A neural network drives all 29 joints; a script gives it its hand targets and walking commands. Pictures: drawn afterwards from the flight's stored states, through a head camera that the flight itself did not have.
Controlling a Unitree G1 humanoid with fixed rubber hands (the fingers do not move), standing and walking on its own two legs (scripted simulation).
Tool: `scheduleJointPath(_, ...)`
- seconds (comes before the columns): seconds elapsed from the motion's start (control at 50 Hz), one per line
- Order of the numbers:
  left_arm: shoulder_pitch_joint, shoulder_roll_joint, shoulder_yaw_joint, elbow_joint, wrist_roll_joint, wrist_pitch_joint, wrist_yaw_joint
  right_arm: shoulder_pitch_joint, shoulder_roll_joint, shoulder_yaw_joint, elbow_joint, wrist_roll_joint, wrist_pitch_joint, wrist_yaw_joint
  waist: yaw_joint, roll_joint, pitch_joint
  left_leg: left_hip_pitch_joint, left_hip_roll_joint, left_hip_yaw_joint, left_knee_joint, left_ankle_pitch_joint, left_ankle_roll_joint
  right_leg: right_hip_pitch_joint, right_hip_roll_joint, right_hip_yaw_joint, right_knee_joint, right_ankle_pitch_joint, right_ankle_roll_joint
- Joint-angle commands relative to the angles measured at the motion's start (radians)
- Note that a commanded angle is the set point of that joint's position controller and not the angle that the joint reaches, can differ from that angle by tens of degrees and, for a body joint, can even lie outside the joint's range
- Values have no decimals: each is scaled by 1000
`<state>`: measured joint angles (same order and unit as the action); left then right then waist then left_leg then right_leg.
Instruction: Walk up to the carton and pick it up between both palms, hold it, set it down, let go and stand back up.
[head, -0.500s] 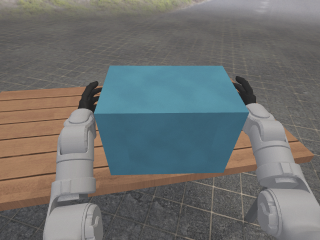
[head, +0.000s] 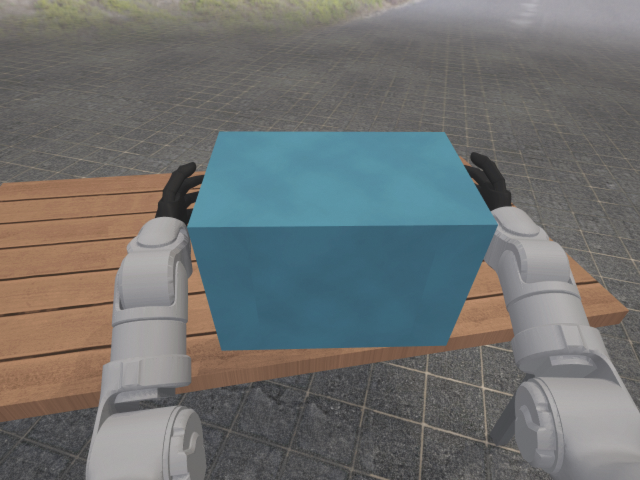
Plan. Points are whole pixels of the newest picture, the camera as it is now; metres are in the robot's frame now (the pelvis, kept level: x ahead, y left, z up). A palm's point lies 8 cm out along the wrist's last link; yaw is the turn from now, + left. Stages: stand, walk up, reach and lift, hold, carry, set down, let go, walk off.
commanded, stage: hold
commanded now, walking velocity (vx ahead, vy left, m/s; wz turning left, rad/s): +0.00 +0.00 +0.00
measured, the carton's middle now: (334, 240) +0.37 +0.01 +0.16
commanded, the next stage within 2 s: set down in 0.48 s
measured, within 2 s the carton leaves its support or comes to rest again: neither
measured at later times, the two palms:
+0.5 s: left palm (174, 225) +0.34 +0.21 +0.20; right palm (491, 213) +0.37 -0.18 +0.21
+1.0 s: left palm (170, 227) +0.36 +0.22 +0.18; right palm (469, 210) +0.39 -0.16 +0.20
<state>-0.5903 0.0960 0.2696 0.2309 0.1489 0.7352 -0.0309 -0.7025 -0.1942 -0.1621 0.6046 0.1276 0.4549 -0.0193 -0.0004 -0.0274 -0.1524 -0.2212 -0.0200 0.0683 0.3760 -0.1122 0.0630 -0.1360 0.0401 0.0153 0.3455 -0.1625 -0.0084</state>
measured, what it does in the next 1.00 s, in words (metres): stands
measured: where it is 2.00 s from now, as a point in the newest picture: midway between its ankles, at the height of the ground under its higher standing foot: outside the picture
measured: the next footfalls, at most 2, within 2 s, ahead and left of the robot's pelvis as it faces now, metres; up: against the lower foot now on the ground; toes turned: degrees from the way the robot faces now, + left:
none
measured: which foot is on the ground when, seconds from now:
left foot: down 0.00-1.00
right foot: down 0.00-1.00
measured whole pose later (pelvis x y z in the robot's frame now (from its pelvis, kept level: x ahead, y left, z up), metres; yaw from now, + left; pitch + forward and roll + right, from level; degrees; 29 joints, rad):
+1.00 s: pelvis +0.01 +0.00 +0.00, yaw +0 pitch -2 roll -1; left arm -0.60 0.09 0.38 0.36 0.22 0.52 -0.11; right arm -0.74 -0.10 -0.26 0.72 -0.02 0.26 0.01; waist 0.00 -0.04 -0.13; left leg -0.21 -0.03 0.07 0.36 -0.12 0.07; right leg -0.13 0.03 0.02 0.35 -0.18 -0.01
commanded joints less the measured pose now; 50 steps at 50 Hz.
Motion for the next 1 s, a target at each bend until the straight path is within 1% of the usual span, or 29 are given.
scheduleJointPath(0.0, -644, -423, -366, -212, -128, -84, -160, -685, 448, 279, -299, 118, -61, 133, -87, 4, -266, 276, 50, -86, -141, 24, -61, 61, -23, 15, -117, 96, 2)
scheduleJointPath(0.04, -650, -433, -374, -201, -142, -89, -156, -716, 460, 288, -329, 122, -68, 133, -85, -9, -278, 288, 47, -83, -136, 33, -56, 44, -25, 16, -123, 99, 6)
scheduleJointPath(0.1, -656, -411, -341, -146, -121, -82, -164, -703, 442, 250, -263, 93, -61, 132, -91, -2, -224, 268, 45, -77, -150, -10, -59, 36, -26, 8, -131, 41, 1)
scheduleJointPath(0.12, -658, -437, -368, -168, -139, -83, -170, -701, 456, 260, -275, 101, -62, 131, -102, -11, -241, 259, 49, -83, -147, -5, -59, 50, -26, 14, -129, 53, -4)
scheduleJointPath(0.14, -662, -436, -362, -178, -134, -88, -167, -705, 458, 262, -298, 103, -68, 131, -92, 2, -282, 272, 46, -82, -143, 15, -58, 61, -26, 14, -127, 82, -5)
scheduleJointPath(0.16, -649, -431, -360, -148, -135, -82, -167, -707, 444, 242, -281, 89, -62, 132, -104, -11, -244, 273, 52, -85, -149, -12, -57, 30, -27, 15, -128, 46, -3)
scheduleJointPath(0.24, -628, -439, -374, -200, -137, -84, -162, -686, 452, 264, -315, 116, -68, 132, -97, 3, -263, 282, 54, -87, -141, 28, -67, 52, -24, 16, -122, 96, 2)
scheduleJointPath(0.3, -624, -435, -369, -204, -144, -91, -163, -691, 453, 281, -345, 116, -68, 131, -94, -15, -269, 280, 43, -83, -140, 50, -63, 65, -20, 12, -124, 121, 5)
scheduleJointPath(0.32, -653, -436, -383, -233, -145, -90, -158, -687, 450, 270, -319, 117, -67, 132, -102, 11, -286, 291, 50, -90, -139, 41, -69, 66, -24, 14, -117, 115, 3)
scheduleJointPath(0.36, -648, -437, -372, -198, -127, -86, -162, -678, 443, 260, -268, 110, -62, 130, -106, 34, -245, 277, 51, -87, -144, 13, -68, 42, -33, 23, -126, 83, -3)
scheduleJointPath(0.38, -641, -438, -378, -192, -140, -84, -161, -695, 437, 251, -301, 102, -63, 131, -102, 7, -247, 277, 47, -84, -146, 22, -68, 43, -30, 14, -131, 87, 3)
scheduleJointPath(0.44, -626, -429, -365, -189, -139, -83, -162, -699, 464, 288, -340, 112, -68, 131, -87, -11, -266, 280, 41, -77, -138, 49, -52, 61, -28, 17, -131, 113, 8)
scheduleJointPath(0.46, -657, -435, -386, -238, -152, -91, -156, -685, 447, 264, -340, 113, -70, 133, -104, 16, -299, 303, 51, -88, -138, 57, -69, 52, -25, 15, -121, 124, 2)
scheduleJointPath(0.48, -633, -498, -438, -228, -144, -100, -165, -561, 459, 259, -244, 148, -66, 137, -30, 59, -223, 360, 53, -95, -141, 37, -95, 2, 12, 22, -115, 40, 14)
scheduleJointPath(0.54, -672, -469, -380, -153, -132, -111, -169, -691, 428, 206, -234, 108, -100, 153, -35, 39, -212, 331, 64, -96, -158, -70, -84, -8, 0, 15, -123, -56, 11)
scheduleJointPath(0.56, -676, -454, -373, -150, -130, -123, -166, -701, 438, 220, -236, 108, -112, 154, -14, 28, -224, 312, 56, -91, -155, -87, -76, -1, 3, 12, -124, -43, 13)
scheduleJointPath(0.6, -742, -471, -408, -177, -155, -154, -158, -747, 439, 223, -279, 91, -148, 167, -29, 52, -299, 335, 68, -110, -151, -81, -90, -15, -2, 3, -117, -54, 11)
scheduleJointPath(0.62, -711, -442, -391, -157, -149, -166, -160, -738, 450, 226, -274, 78, -159, 165, -25, 23, -264, 313, 54, -89, -147, -78, -76, -2, -8, 7, -122, -46, 16)
scheduleJointPath(0.64, -732, -440, -379, -139, -142, -176, -163, -747, 450, 218, -267, 59, -175, 163, -31, 26, -277, 302, 50, -84, -150, -99, -69, 18, -13, 11, -124, -42, 18)
scheduleJointPath(0.66, -743, -406, -329, -98, -105, -188, -167, -788, 486, 235, -288, 50, -194, 163, 1, -4, -282, 291, 43, -74, -151, -110, -46, 24, -17, 2, -119, -64, 24)
scheduleJointPath(0.68, -779, -415, -327, -109, -103, -207, -164, -820, 471, 203, -300, 26, -216, 165, -7, 4, -300, 289, 47, -74, -159, -129, -53, 15, -19, 2, -124, -92, 21)
scheduleJointPath(0.7, -739, -391, -301, -86, -77, -211, -168, -783, 484, 211, -257, 18, -220, 166, 9, -19, -238, 272, 45, -66, -159, -121, -42, 22, -19, 1, -125, -94, 27)
scheduleJointPath(0.72, -759, -392, -293, -58, -70, -227, -174, -793, 472, 169, -249, -11, -239, 164, -6, -11, -258, 266, 46, -63, -154, -125, -46, 25, -24, 3, -128, -112, 24)
scheduleJointPath(0.76, -699, -345, -211, 29, -1, -230, -192, -735, 457, 130, -174, -56, -248, 162, 13, -8, -156, 234, 38, -38, -168, -142, -27, 32, -37, 7, -144, -167, 24)
scheduleJointPath(0.8, -673, -341, -179, 48, 28, -246, -209, -686, 461, 127, -125, -78, -265, 158, 10, -14, -135, 232, 32, -32, -168, -125, -19, 58, -41, 5, -144, -189, 30)
scheduleJointPath(0.82, -646, -338, -167, 72, 34, -253, -220, -658, 462, 135, -102, -84, -266, 157, 27, -26, -116, 241, 34, -27, -176, -121, -11, 47, -38, 6, -151, -204, 33)
scheduleJointPath(0.84, -631, -323, -154, 94, 52, -258, -235, -624, 471, 132, -75, -91, -265, 150, 25, -29, -79, 235, 24, -16, -171, -122, -8, 65, -40, 6, -156, -207, 34)
scheduleJointPath(0.92, -693, -352, -201, 66, 6, -318, -235, -630, 484, 101, -65, -135, -313, 134, -20, 11, -125, 244, 27, -23, -162, -106, -37, 76, -48, 5, -139, -165, 35)
scheduleJointPath(0.98, -726, -404, -286, 16, -50, -376, -198, -672, 521, 141, -118, -120, -369, 128, -18, 47, -234, 306, 39, -29, -151, -33, -72, 89, -36, -30, -117, -52, 37)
